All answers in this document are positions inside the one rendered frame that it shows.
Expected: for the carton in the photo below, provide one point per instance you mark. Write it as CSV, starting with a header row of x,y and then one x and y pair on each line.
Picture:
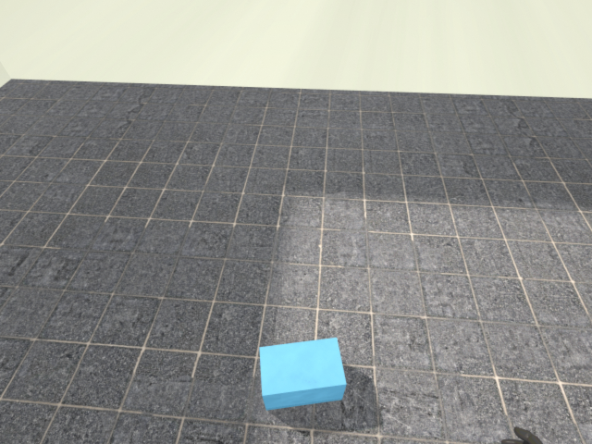
x,y
301,373

